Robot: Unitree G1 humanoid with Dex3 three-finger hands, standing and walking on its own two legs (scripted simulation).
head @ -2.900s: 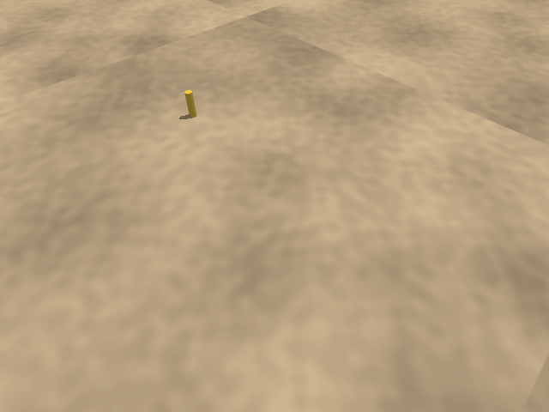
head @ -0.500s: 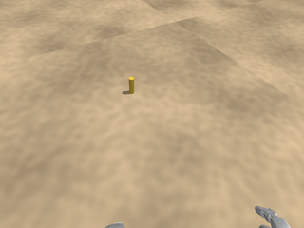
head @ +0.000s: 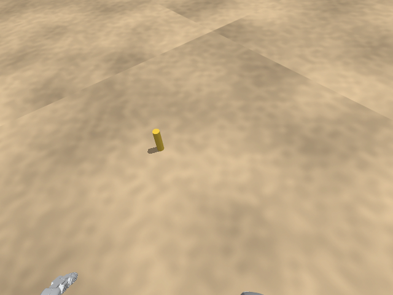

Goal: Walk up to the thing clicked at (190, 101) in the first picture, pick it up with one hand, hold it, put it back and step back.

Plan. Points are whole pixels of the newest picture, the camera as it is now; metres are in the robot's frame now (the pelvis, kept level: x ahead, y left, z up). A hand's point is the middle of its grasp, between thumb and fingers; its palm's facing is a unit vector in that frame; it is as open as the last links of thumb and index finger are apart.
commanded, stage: walk up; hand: left
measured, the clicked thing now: (158, 140) +1.10 +0.27 -0.68
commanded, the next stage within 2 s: none
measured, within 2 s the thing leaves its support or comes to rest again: neither
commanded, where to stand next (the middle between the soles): +0.77 +0.03 m, yaw +1 degrees
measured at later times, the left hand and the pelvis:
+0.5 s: hand (81, 260) +0.24 +0.30 -0.15, palm faces -0.01 -0.94 -0.34, open 7.4 cm; pelvis +0.22 +0.03 +0.00, yaw +1 degrees
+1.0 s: hand (112, 177) +0.45 +0.25 -0.11, palm faces +0.00 -0.91 -0.42, open 7.4 cm; pelvis +0.41 -0.03 +0.01, yaw +1 degrees
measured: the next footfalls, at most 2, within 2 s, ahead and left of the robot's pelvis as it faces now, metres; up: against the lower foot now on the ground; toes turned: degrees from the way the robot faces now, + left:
left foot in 0.34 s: +0.31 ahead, +0.15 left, +0.00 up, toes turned +7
right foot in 0.76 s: +0.48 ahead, -0.14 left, +0.00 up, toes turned -4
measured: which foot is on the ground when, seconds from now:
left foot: up 0.00-0.32, down 0.34-0.78, up 0.80-1.00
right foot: down 0.00-0.36, up 0.38-0.74, down 0.76-1.00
